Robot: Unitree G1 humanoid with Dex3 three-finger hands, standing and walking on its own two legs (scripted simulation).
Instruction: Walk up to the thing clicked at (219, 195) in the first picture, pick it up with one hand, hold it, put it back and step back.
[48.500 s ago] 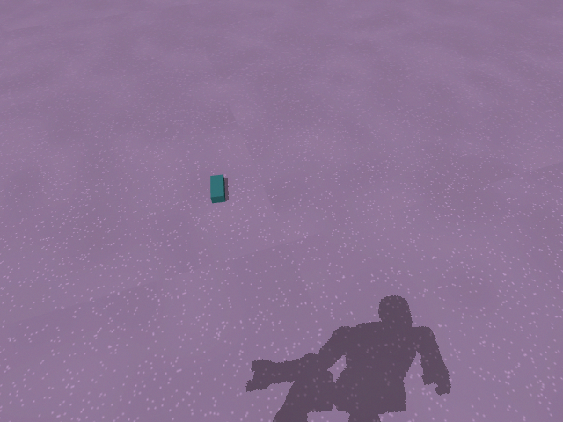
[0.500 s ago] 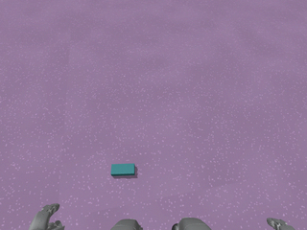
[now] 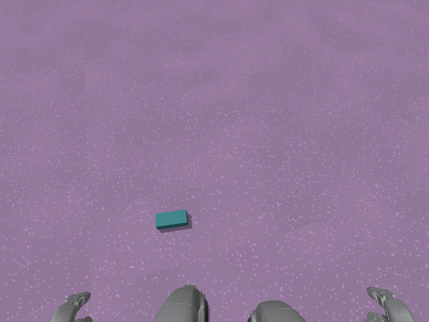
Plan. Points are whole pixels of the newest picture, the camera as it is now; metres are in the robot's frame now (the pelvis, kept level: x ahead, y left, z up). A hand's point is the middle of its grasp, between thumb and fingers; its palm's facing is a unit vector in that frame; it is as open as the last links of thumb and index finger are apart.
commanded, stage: step back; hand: left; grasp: from above
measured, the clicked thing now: (172, 219) +0.54 +0.24 -0.73
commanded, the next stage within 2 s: none
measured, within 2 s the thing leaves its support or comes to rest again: neither
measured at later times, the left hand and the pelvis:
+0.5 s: hand out of the picture -0.04 +0.27 -0.14, palm faces +0.05 -0.93 -0.36, open 7.4 cm; pelvis -0.14 +0.00 +0.02, yaw +3 degrees
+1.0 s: hand out of the picture -0.22 +0.23 -0.12, palm faces +0.03 -0.89 -0.45, open 7.4 cm; pelvis -0.31 -0.05 +0.01, yaw +3 degrees
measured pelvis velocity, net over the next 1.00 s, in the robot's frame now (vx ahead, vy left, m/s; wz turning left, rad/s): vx -0.31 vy -0.05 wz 0.05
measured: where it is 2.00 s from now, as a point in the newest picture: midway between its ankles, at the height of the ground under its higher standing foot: outside the picture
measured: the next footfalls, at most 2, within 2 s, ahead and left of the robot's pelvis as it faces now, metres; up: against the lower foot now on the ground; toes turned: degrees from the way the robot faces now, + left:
left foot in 0.32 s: -0.08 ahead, +0.12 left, +0.00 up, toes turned +1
right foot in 0.72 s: -0.22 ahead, -0.16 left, +0.00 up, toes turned +3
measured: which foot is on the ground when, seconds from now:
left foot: up 0.00-0.30, down 0.32-0.76, up 0.78-1.00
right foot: down 0.00-0.34, up 0.36-0.70, down 0.72-1.00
